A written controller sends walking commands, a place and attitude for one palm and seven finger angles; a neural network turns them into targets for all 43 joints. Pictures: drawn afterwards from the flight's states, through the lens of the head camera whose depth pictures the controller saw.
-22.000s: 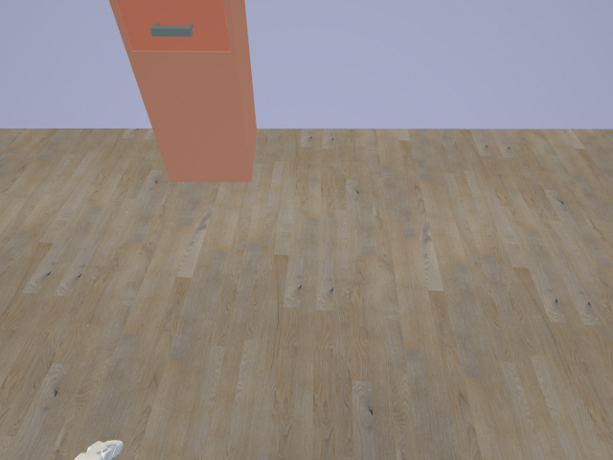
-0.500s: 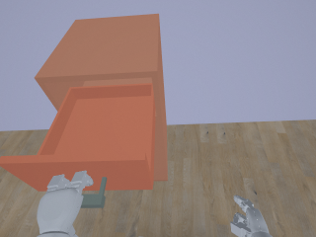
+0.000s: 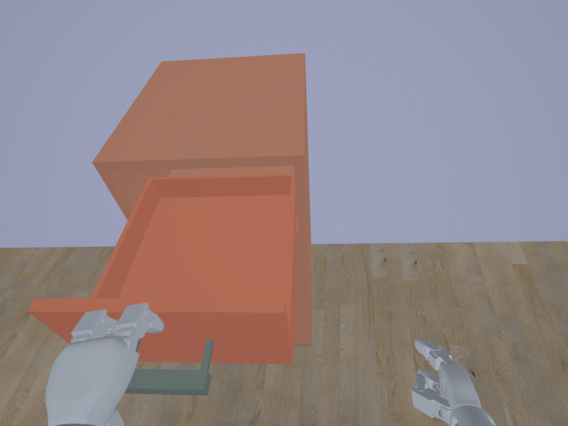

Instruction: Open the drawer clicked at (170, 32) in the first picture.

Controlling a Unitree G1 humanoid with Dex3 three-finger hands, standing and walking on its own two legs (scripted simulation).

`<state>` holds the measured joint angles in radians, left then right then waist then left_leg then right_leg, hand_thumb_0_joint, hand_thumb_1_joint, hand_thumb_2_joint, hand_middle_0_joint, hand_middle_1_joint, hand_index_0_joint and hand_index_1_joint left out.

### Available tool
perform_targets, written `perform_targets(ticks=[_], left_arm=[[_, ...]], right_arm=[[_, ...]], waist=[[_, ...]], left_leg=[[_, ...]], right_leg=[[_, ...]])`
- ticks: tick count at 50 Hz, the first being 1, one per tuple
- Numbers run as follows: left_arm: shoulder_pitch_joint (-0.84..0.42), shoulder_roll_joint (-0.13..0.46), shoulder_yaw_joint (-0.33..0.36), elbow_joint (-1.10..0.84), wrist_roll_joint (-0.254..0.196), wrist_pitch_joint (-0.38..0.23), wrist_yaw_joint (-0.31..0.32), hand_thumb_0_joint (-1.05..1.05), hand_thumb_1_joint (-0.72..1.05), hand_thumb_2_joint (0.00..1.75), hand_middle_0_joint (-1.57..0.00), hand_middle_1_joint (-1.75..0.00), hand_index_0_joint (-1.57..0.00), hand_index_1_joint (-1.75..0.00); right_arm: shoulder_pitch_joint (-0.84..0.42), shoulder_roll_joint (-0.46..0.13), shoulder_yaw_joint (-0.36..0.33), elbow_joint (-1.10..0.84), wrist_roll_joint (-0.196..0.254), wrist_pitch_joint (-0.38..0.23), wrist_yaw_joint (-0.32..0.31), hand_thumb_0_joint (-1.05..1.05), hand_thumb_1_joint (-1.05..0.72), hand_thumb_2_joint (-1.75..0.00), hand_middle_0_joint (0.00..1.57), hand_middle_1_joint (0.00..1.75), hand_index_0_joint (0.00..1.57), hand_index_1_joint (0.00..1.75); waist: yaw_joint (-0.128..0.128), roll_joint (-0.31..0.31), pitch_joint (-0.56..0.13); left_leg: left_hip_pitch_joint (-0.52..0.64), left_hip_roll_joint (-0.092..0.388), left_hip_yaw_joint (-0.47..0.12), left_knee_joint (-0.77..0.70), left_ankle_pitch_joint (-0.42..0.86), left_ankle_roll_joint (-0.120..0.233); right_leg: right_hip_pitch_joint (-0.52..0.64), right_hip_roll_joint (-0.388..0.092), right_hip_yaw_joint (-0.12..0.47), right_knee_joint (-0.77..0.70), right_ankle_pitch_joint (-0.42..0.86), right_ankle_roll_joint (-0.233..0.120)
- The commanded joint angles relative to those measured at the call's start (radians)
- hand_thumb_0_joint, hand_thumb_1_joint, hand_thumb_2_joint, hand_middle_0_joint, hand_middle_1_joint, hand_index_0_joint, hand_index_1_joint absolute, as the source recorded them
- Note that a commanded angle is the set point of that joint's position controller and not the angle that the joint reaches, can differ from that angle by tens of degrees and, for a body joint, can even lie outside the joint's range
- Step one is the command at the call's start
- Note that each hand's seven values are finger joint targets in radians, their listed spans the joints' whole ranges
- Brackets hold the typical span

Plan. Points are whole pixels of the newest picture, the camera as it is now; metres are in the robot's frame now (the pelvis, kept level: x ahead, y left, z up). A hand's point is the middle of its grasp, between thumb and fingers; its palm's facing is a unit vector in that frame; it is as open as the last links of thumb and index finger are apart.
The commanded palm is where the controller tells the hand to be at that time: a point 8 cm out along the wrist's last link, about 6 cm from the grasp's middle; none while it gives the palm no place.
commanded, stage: lift the hand off the handle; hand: left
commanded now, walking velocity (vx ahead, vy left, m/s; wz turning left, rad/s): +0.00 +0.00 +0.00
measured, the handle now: (166, 364) +0.20 +0.21 -0.02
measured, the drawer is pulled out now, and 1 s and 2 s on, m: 0.29 0.29 0.29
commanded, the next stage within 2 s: draw the hand back to the body in 0.64 s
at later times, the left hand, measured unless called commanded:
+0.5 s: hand (105, 344) +0.17 +0.22 +0.12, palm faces +0.11 -0.17 -0.98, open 13.8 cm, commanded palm +0.13 +0.22 +0.18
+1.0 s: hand (82, 352) +0.16 +0.24 +0.13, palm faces +0.08 -0.15 -0.99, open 13.9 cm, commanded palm +0.13 +0.24 +0.19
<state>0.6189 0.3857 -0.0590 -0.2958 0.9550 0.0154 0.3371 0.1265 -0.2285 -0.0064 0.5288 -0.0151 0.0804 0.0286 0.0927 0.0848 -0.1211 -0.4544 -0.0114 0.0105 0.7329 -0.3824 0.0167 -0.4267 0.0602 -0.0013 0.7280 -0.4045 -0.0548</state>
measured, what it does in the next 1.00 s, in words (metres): stands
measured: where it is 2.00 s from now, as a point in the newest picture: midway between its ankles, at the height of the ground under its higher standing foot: outside the picture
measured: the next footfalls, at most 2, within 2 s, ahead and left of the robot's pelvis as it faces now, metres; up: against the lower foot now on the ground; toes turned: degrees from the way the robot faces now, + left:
none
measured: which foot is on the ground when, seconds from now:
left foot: down 0.00-1.00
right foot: down 0.00-1.00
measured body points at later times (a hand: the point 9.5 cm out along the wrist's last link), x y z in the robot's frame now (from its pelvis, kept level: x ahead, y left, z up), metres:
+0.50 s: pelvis +0.00 +0.02 +0.01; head -0.01 -0.02 +0.46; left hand +0.16 +0.23 +0.17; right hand +0.23 -0.16 -0.07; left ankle -0.01 +0.11 -0.71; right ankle -0.02 -0.09 -0.71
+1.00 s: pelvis +0.00 +0.01 +0.02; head -0.01 -0.03 +0.47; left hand +0.15 +0.24 +0.18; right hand +0.23 -0.18 -0.06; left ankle -0.01 +0.11 -0.71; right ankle -0.02 -0.09 -0.71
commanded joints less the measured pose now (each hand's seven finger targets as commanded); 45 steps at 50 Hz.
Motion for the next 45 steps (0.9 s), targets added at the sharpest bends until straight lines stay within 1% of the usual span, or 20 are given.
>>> perform_targets(ticks=[1,2,3,5,6,7,8,12,16,18,19,25,26,27,31,34,37,40,43,45], left_arm=[[-0.020,0.153,0.127,-0.250,-0.006,-0.003,0.020,0.00,-0.50,0.30,-0.30,-1.20,-0.30,-1.20],[-0.034,0.143,0.117,-0.261,-0.013,-0.002,0.012,0.00,-0.50,0.30,-0.30,-1.20,-0.30,-1.20],[-0.051,0.167,0.138,-0.268,-0.007,-0.002,0.007,0.00,-0.50,0.30,-0.30,-1.20,-0.30,-1.20],[-0.048,0.142,0.114,-0.310,-0.019,0.002,-0.004,0.00,-0.50,0.30,-0.30,-1.20,-0.30,-1.20],[-0.034,0.158,0.121,-0.321,-0.012,0.004,-0.010,0.00,-0.50,0.30,-0.30,-1.20,-0.30,-1.20],[-0.046,0.134,0.097,-0.346,-0.022,0.005,-0.016,0.00,-0.50,0.30,-0.30,-1.20,-0.30,-1.20],[-0.045,0.156,0.114,-0.350,-0.016,0.004,-0.022,0.00,-0.50,0.30,-0.30,-1.20,-0.30,-1.20],[-0.064,0.136,0.083,-0.403,-0.016,0.023,-0.043,0.00,-0.50,0.30,-0.30,-1.20,-0.30,-1.20],[-0.040,0.145,0.079,-0.432,-0.009,0.052,-0.074,0.00,-0.50,0.30,-0.30,-1.20,-0.30,-1.20],[-0.034,0.140,0.063,-0.432,-0.016,0.071,-0.094,0.00,-0.50,0.30,-0.30,-1.20,-0.30,-1.20],[-0.040,0.157,0.081,-0.448,-0.023,0.079,-0.098,0.00,-0.50,0.30,-0.30,-1.20,-0.30,-1.20],[-0.077,0.177,0.106,-0.496,-0.050,0.120,-0.149,0.00,-0.50,0.30,-0.30,-1.20,-0.30,-1.20],[-0.072,0.180,0.096,-0.488,-0.052,0.120,-0.162,0.00,-0.50,0.30,-0.30,-1.20,-0.30,-1.20],[-0.086,0.201,0.121,-0.508,-0.064,0.118,-0.167,0.00,-0.50,0.30,-0.30,-1.20,-0.30,-1.20],[-0.046,0.155,0.081,-0.460,-0.069,0.117,-0.204,0.00,-0.50,0.30,-0.30,-1.20,-0.30,-1.20],[-0.072,0.209,0.131,-0.489,-0.062,0.100,-0.195,0.00,-0.50,0.30,-0.30,-1.20,-0.30,-1.20],[-0.084,0.186,0.117,-0.492,-0.062,0.087,-0.188,0.00,-0.50,0.30,-0.30,-1.20,-0.30,-1.20],[-0.077,0.248,0.196,-0.504,-0.065,0.077,-0.167,0.00,-0.50,0.30,-0.30,-1.20,-0.30,-1.20],[-0.047,0.211,0.166,-0.472,-0.073,0.067,-0.171,0.00,-0.50,0.30,-0.30,-1.20,-0.30,-1.20],[-0.045,0.219,0.187,-0.481,-0.097,0.073,-0.171,0.00,-0.50,0.30,-0.30,-1.20,-0.30,-1.20]], right_arm=[[-0.148,-0.092,-0.023,-0.178,-0.001,-0.050,0.002,0.00,-0.90,-0.90,0.20,0.30,0.20,0.30],[-0.147,-0.089,-0.027,-0.176,0.005,-0.048,-0.001,0.00,-0.90,-0.90,0.20,0.30,0.20,0.30],[-0.146,-0.094,-0.024,-0.176,-0.001,-0.046,0.000,0.00,-0.90,-0.90,0.20,0.30,0.20,0.30],[-0.154,-0.091,-0.025,-0.187,0.008,-0.050,0.002,0.00,-0.90,-0.90,0.20,0.30,0.20,0.30],[-0.142,-0.092,-0.020,-0.188,0.003,-0.048,0.007,0.00,-0.90,-0.90,0.20,0.30,0.20,0.30],[-0.147,-0.089,-0.024,-0.187,0.011,-0.047,0.006,0.00,-0.90,-0.90,0.20,0.30,0.20,0.30],[-0.138,-0.092,-0.024,-0.190,0.004,-0.045,0.008,0.00,-0.90,-0.90,0.20,0.30,0.20,0.30],[-0.148,-0.089,-0.019,-0.199,0.015,-0.044,0.014,0.00,-0.90,-0.90,0.20,0.30,0.20,0.30],[-0.138,-0.087,-0.010,-0.208,0.022,-0.041,0.029,0.00,-0.90,-0.90,0.20,0.30,0.20,0.30],[-0.151,-0.088,-0.009,-0.212,0.028,-0.033,0.032,0.00,-0.90,-0.90,0.20,0.30,0.20,0.30],[-0.157,-0.090,-0.006,-0.219,0.037,-0.033,0.032,0.00,-0.90,-0.90,0.20,0.30,0.20,0.30],[-0.209,-0.088,0.012,-0.227,0.049,-0.030,0.029,0.00,-0.90,-0.90,0.20,0.30,0.20,0.30],[-0.174,-0.086,0.012,-0.215,0.042,-0.026,0.030,0.00,-0.90,-0.90,0.20,0.30,0.20,0.30],[-0.190,-0.094,0.010,-0.218,0.049,-0.024,0.025,0.00,-0.90,-0.90,0.20,0.30,0.20,0.30],[-0.174,-0.091,0.014,-0.210,0.044,-0.022,0.031,0.00,-0.90,-0.90,0.20,0.30,0.20,0.30],[-0.181,-0.101,0.013,-0.222,0.043,-0.020,0.022,0.00,-0.90,-0.90,0.20,0.30,0.20,0.30],[-0.183,-0.099,0.013,-0.215,0.040,-0.022,0.021,0.00,-0.90,-0.90,0.20,0.30,0.20,0.30],[-0.199,-0.105,0.012,-0.217,0.040,-0.028,0.010,0.00,-0.90,-0.90,0.20,0.30,0.20,0.30],[-0.173,-0.106,0.001,-0.203,0.032,-0.022,0.012,0.00,-0.90,-0.90,0.20,0.30,0.20,0.30],[-0.206,-0.105,0.007,-0.213,0.045,-0.030,0.010,0.00,-0.90,-0.90,0.20,0.30,0.20,0.30]], waist=[[0.001,-0.064,-0.091],[-0.011,-0.069,-0.069],[-0.001,-0.061,-0.079],[-0.004,-0.042,-0.079],[0.012,-0.025,-0.100],[-0.001,-0.025,-0.083],[0.012,-0.040,-0.095],[0.007,-0.020,-0.060],[0.028,-0.018,-0.094],[0.028,-0.026,-0.067],[0.023,-0.054,-0.058],[0.026,-0.013,-0.038],[0.028,-0.029,-0.038],[0.022,-0.043,-0.030],[0.022,-0.045,-0.001],[0.024,-0.062,-0.016],[0.019,-0.038,-0.003],[0.029,-0.013,-0.032],[0.027,-0.014,-0.017],[0.020,-0.026,0.001]], left_leg=[[0.176,0.005,-0.017,-0.072,0.273,0.029],[0.175,0.008,-0.016,-0.080,0.262,0.030],[0.187,0.008,-0.020,-0.085,0.269,0.028],[0.209,0.017,-0.026,-0.099,0.287,0.026],[0.221,0.019,-0.026,-0.101,0.308,0.026],[0.226,0.024,-0.025,-0.107,0.317,0.026],[0.231,0.023,-0.026,-0.106,0.331,0.025],[0.247,0.037,-0.035,-0.131,0.350,0.020],[0.263,0.045,-0.041,-0.151,0.398,0.016],[0.261,0.046,-0.037,-0.166,0.393,0.015],[0.262,0.052,-0.042,-0.174,0.399,0.012],[0.285,0.054,-0.048,-0.215,0.363,0.012],[0.279,0.050,-0.040,-0.220,0.360,0.017],[0.287,0.055,-0.040,-0.226,0.365,0.014],[0.287,0.048,-0.032,-0.235,0.348,0.019],[0.294,0.046,-0.026,-0.234,0.351,0.015],[0.299,0.044,-0.028,-0.230,0.338,0.014],[0.306,0.039,-0.035,-0.222,0.335,0.012],[0.302,0.034,-0.027,-0.219,0.352,0.014],[0.300,0.035,-0.038,-0.224,0.329,0.013]], right_leg=[[0.002,-0.045,0.060,-0.170,0.318,0.010],[0.002,-0.046,0.062,-0.177,0.310,0.012],[-0.001,-0.043,0.059,-0.184,0.296,0.011],[0.014,-0.044,0.062,-0.188,0.296,0.005],[0.018,-0.043,0.040,-0.184,0.288,0.006],[0.022,-0.045,0.043,-0.186,0.299,0.006],[0.023,-0.041,0.037,-0.191,0.298,0.007],[0.025,-0.043,0.034,-0.200,0.277,0.003],[0.069,-0.042,0.005,-0.199,0.285,0.005],[0.079,-0.039,-0.001,-0.212,0.288,0.009],[0.088,-0.043,0.012,-0.215,0.297,0.011],[0.141,-0.040,0.032,-0.258,0.284,0.008],[0.147,-0.043,0.001,-0.262,0.277,0.013],[0.152,-0.044,0.020,-0.272,0.294,0.015],[0.151,-0.039,0.002,-0.292,0.276,0.017],[0.166,-0.045,0.030,-0.301,0.305,0.018],[0.147,-0.044,0.037,-0.310,0.283,0.013],[0.170,-0.041,0.071,-0.314,0.302,0.004],[0.152,-0.042,0.039,-0.313,0.312,0.009],[0.155,-0.046,0.060,-0.321,0.307,0.009]])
